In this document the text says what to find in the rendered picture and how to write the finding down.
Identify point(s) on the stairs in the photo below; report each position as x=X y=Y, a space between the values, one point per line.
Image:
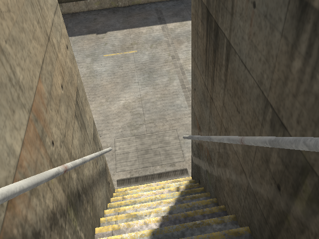
x=171 y=209

